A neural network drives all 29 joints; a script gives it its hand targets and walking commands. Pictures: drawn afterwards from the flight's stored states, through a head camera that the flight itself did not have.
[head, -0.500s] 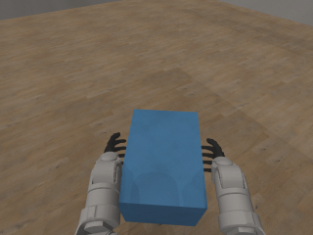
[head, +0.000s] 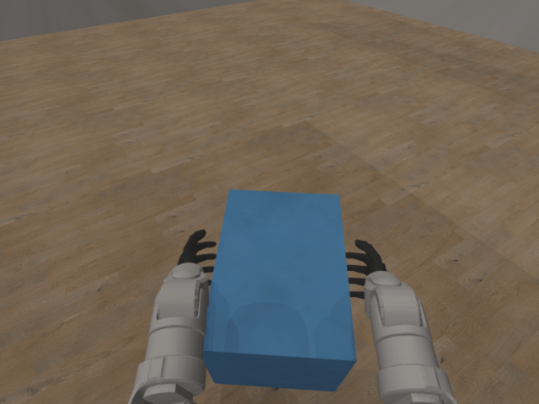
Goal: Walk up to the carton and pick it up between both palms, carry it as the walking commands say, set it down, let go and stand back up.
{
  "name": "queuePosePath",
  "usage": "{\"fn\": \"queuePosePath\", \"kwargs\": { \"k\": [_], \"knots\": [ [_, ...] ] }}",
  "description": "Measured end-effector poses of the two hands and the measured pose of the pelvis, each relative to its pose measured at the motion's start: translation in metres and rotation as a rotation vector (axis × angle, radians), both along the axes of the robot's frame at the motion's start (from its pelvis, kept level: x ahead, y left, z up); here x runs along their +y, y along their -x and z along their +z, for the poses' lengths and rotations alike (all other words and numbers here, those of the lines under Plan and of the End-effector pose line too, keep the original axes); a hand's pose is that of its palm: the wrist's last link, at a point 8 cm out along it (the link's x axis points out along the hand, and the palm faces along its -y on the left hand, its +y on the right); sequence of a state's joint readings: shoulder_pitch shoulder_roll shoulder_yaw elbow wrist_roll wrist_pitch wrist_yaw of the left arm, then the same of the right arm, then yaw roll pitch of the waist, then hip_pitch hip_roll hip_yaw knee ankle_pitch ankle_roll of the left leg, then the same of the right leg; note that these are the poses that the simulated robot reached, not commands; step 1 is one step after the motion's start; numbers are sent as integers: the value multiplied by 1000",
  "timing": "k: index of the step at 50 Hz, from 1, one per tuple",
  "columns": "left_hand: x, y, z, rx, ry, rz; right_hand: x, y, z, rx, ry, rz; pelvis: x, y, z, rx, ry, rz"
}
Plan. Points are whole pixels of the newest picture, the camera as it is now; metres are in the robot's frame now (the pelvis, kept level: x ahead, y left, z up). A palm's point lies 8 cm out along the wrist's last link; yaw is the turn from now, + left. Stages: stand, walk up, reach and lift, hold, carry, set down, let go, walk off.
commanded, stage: hold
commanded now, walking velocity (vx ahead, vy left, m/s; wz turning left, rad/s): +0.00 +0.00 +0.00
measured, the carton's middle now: (279, 285) +0.33 +0.01 -0.04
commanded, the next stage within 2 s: carry in 0.38 s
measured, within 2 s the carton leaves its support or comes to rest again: neither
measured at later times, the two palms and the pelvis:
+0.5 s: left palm (192, 273) +0.30 +0.15 +0.05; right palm (375, 278) +0.29 -0.14 +0.04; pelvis +0.01 +0.00 -0.01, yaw +1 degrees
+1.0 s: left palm (227, 172) +0.51 +0.11 +0.08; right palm (369, 181) +0.50 -0.17 +0.07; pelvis +0.21 -0.01 -0.01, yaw +0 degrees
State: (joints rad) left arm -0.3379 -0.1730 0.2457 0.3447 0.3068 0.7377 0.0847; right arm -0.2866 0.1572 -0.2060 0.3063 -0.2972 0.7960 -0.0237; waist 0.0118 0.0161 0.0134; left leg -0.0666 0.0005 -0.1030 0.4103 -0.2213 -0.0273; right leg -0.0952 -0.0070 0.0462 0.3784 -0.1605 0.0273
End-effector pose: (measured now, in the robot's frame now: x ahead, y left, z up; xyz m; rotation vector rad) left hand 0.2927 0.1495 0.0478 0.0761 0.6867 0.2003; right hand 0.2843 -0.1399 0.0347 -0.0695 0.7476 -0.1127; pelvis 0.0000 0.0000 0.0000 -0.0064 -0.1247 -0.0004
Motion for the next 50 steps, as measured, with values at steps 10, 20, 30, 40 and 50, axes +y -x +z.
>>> {"fn": "queuePosePath", "kwargs": {
  "k": [10, 20, 30, 40, 50],
  "knots": [
    [-1, 1, 0, 4, -8, -10, -2, 2, -1, 2, -9, 3, -1, -2, 1, 0, -1, 2],
    [-1, 4, 0, 8, -8, -10, -2, 3, -1, 4, -8, 16, -3, -3, 1, 3, -1, 2],
    [1, -26, 6, -6, 6, 16, 11, -26, 15, -5, 72, -112, 20, -19, -7, 133, -26, -14],
    [-5, -108, 40, 57, 59, 23, 6, -88, 41, 61, 42, -177, 20, -90, 6, 233, 27, -47],
    [-38, -221, 29, 117, 35, 46, -28, -213, 31, 127, 17, -166, -10, -208, -7, 230, 7, -2]
  ]
}}
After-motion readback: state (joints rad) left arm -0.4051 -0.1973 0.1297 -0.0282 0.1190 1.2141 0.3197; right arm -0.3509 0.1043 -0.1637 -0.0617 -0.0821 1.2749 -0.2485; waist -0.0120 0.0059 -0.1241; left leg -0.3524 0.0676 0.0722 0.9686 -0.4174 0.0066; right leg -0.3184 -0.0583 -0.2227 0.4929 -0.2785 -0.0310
